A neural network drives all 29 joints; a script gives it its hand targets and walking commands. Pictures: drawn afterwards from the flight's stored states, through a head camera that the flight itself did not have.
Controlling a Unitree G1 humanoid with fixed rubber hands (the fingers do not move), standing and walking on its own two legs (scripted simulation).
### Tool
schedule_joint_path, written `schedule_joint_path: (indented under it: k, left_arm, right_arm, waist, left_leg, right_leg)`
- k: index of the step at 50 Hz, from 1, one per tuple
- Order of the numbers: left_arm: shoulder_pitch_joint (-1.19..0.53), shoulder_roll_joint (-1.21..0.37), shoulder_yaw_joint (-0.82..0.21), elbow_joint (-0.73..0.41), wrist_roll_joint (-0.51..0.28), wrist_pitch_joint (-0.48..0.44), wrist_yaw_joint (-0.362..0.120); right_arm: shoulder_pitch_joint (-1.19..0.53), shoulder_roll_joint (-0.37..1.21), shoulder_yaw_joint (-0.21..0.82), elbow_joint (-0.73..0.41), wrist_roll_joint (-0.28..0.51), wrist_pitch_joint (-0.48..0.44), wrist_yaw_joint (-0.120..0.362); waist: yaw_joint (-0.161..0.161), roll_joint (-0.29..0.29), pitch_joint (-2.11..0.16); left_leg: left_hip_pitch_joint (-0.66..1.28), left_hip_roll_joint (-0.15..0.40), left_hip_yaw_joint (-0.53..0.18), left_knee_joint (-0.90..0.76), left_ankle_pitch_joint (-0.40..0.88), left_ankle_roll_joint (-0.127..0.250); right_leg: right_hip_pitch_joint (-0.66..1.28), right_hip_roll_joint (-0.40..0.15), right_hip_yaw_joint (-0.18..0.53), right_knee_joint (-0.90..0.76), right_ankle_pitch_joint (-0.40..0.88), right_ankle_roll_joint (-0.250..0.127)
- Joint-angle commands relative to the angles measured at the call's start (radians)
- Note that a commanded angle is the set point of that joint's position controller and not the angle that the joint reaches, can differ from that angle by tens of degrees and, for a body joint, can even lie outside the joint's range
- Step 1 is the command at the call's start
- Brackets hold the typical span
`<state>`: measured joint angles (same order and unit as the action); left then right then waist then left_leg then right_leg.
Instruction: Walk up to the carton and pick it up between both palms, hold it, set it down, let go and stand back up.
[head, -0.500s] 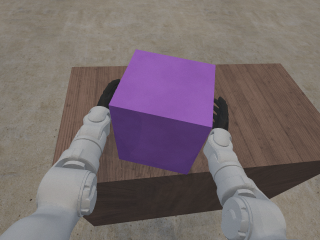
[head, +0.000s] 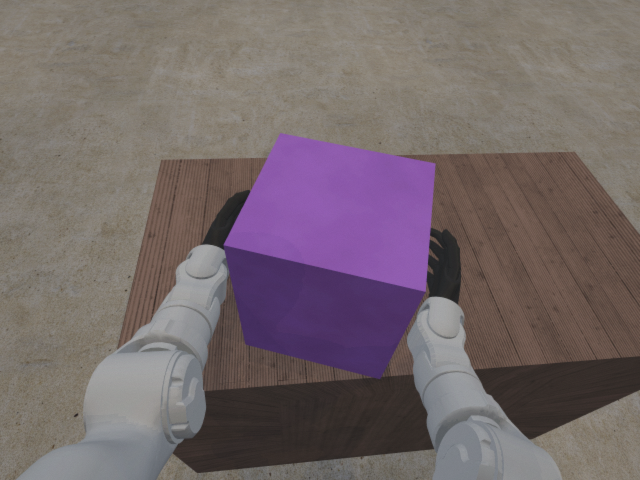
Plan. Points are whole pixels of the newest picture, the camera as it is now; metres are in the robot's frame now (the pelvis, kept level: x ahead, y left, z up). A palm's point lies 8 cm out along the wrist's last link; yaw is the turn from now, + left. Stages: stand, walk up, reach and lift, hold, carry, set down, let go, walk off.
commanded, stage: reach and lift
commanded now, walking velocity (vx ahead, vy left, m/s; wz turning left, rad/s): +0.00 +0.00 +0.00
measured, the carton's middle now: (332, 261) +0.41 -0.04 +0.02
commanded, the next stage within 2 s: none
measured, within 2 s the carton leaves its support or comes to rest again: leaves its support in 1.20 s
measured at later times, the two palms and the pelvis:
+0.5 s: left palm (220, 245) +0.43 +0.11 +0.05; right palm (441, 293) +0.33 -0.18 +0.03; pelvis +0.00 -0.02 +0.00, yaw +1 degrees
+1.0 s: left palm (222, 247) +0.41 +0.10 +0.06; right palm (446, 295) +0.33 -0.18 +0.03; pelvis -0.02 -0.01 +0.00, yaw +1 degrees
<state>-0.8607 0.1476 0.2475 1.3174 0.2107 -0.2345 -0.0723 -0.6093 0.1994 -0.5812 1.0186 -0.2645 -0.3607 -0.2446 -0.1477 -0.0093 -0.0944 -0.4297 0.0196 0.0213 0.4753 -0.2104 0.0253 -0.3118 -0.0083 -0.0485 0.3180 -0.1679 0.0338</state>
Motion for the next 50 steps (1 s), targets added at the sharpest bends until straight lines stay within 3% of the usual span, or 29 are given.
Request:
schedule_joint_path:
  k: [1, 17, 28, 40, 50]
  left_arm:
    - [-0.561, -0.591, -0.197, -0.101, 0.057, -0.073, -0.13]
    - [-0.557, -0.606, -0.206, -0.128, 0.059, -0.061, -0.139]
    - [-0.63, -0.665, -0.276, -0.205, 0.037, -0.109, -0.099]
    - [-0.734, -0.701, -0.369, -0.315, -0.04, -0.149, -0.068]
    - [-0.793, -0.752, -0.474, -0.349, -0.146, -0.14, -0.058]
  right_arm:
    - [-0.611, 0.489, 0.383, -0.02, -0.113, -0.07, 0.15]
    - [-0.604, 0.518, 0.401, -0.017, -0.112, -0.119, 0.112]
    - [-0.669, 0.523, 0.463, -0.034, -0.089, -0.191, 0.111]
    - [-0.765, 0.488, 0.528, -0.1, -0.034, -0.216, 0.113]
    - [-0.839, 0.517, 0.653, -0.211, 0.045, -0.142, 0.114]
  waist:
    - [-0.033, 0.135, -0.593]
    - [-0.027, 0.13, -0.604]
    - [-0.011, 0.154, -0.699]
    - [-0.017, 0.18, -0.797]
    - [-0.031, 0.156, -0.881]
  left_leg:
    - [0.475, 0.006, -0.007, 0.026, 0.594, -0.13]
    - [0.412, -0.005, 0.009, -0.003, 0.468, -0.119]
    - [0.466, 0.002, 0.003, 0.014, 0.57, -0.137]
    - [0.506, 0.007, -0.014, 0.021, 0.587, -0.142]
    - [0.464, -0.004, -0.031, 0.016, 0.489, -0.111]
  right_leg:
    - [0.089, 0.06, -0.06, 0.009, 0.455, -0.022]
    - [0.152, 0.036, -0.049, -0.001, 0.506, -0.019]
    - [0.131, 0.052, -0.056, -0.018, 0.533, -0.036]
    - [0.079, 0.067, -0.059, -0.037, 0.49, -0.056]
    - [0.087, 0.069, -0.034, -0.023, 0.457, -0.057]
